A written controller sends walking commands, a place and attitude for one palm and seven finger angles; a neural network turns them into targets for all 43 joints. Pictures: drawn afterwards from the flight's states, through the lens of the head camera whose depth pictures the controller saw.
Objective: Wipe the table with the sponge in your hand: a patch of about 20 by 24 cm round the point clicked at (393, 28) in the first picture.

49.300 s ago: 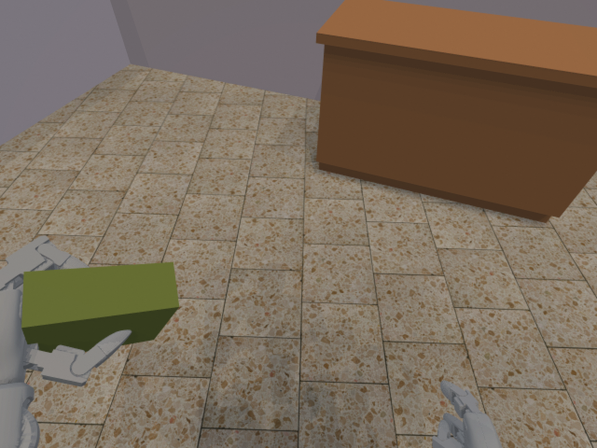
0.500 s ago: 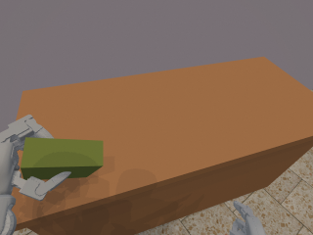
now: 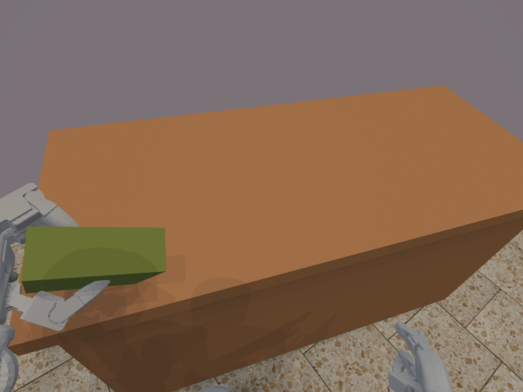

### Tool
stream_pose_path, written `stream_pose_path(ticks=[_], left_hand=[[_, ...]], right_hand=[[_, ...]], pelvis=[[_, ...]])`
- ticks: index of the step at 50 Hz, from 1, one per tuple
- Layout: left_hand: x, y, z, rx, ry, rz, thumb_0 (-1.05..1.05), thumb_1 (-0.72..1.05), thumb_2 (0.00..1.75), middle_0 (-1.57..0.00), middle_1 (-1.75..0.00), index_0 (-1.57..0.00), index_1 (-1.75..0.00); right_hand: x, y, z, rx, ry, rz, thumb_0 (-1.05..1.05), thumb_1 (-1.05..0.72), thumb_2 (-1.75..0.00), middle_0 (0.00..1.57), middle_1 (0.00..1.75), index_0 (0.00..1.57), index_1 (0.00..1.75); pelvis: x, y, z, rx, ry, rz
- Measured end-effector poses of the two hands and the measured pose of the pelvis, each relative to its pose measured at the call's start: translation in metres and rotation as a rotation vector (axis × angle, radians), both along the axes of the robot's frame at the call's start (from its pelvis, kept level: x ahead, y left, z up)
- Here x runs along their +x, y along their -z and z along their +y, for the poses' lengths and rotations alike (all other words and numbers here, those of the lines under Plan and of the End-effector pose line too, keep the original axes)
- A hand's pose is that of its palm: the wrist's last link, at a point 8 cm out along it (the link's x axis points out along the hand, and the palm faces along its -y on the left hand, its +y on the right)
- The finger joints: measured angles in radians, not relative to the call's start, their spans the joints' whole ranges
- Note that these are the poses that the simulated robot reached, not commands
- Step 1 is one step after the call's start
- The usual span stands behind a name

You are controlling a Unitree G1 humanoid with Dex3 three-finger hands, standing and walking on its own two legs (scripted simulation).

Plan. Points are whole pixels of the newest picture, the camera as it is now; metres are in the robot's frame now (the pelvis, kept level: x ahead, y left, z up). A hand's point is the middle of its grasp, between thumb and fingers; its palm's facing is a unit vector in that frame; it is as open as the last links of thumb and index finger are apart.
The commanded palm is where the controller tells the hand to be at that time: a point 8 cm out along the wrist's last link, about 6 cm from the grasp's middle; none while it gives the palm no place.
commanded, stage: step back with the hand held close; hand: left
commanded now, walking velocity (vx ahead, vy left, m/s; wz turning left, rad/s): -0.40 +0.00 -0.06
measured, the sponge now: (112, 260) +0.23 +0.20 +0.15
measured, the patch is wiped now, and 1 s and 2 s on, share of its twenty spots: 1.00 1.00 1.00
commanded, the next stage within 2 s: stop stepping back and stand still in 0.60 s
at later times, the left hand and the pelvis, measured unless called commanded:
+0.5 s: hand (17, 311) +0.15 +0.25 +0.18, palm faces +0.31 -0.86 -0.40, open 9.1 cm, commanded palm +0.09 +0.28 +0.21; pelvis -0.08 +0.01 +0.01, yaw -3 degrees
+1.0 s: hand out of the picture -0.03 +0.22 +0.19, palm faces +0.37 -0.86 -0.34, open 9.1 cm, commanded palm -0.09 +0.26 +0.21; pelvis -0.25 -0.02 +0.01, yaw +1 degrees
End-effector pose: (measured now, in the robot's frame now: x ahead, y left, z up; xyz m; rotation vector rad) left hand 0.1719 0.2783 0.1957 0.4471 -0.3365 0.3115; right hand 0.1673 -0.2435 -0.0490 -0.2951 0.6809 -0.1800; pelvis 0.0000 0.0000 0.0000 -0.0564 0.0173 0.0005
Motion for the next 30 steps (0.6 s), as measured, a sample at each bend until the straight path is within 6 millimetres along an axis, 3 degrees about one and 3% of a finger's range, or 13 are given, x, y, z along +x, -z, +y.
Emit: stream_pose_path(ticks=[6,15,19,25,30], left_hand=[[-0.010,-0.003,0.015,0.025,-0.070,-0.002,-0.02,-0.47,1.10,-0.82,-1.44,-0.86,-1.43],[-0.025,-0.002,-0.012,-0.035,0.038,-0.011,-0.02,-0.47,1.10,-0.82,-1.44,-0.86,-1.43],[-0.034,-0.006,-0.008,-0.009,0.083,-0.033,-0.02,-0.47,1.10,-0.82,-1.44,-0.86,-1.43],[-0.056,-0.002,0.010,0.024,0.040,0.041,-0.02,-0.47,1.10,-0.82,-1.44,-0.86,-1.43],[-0.092,-0.004,-0.003,-0.020,0.047,0.064,-0.02,-0.47,1.10,-0.82,-1.45,-0.86,-1.44]], right_hand=[[-0.009,-0.003,0.013,0.016,-0.040,-0.013,0.01,-0.90,-0.90,0.20,0.30,0.21,0.30],[-0.042,0.006,0.017,0.064,-0.031,0.052,0.01,-0.90,-0.89,0.20,0.30,0.21,0.30],[-0.060,0.003,0.014,0.031,0.007,0.068,0.02,-0.90,-0.89,0.20,0.30,0.21,0.30],[-0.094,-0.005,0.016,0.040,0.026,0.047,0.02,-0.90,-0.90,0.20,0.30,0.21,0.30],[-0.131,-0.009,0.017,0.067,0.023,0.017,0.01,-0.90,-0.90,0.20,0.30,0.21,0.30]], pelvis=[[-0.012,-0.005,0.000,0.000,0.008,-0.003],[-0.037,-0.009,-0.004,-0.020,0.012,0.003],[-0.046,-0.007,0.003,0.007,0.006,0.030],[-0.083,-0.012,0.008,0.037,0.056,0.003],[-0.114,-0.018,0.006,0.014,0.063,-0.018]])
